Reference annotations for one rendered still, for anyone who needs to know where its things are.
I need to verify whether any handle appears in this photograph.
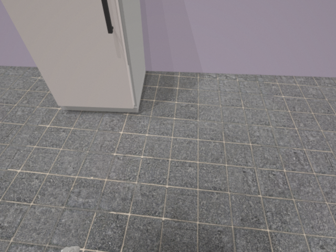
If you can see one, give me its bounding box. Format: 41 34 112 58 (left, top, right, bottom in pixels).
101 0 113 34

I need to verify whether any fridge door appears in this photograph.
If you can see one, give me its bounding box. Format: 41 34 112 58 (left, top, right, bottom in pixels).
1 0 134 109

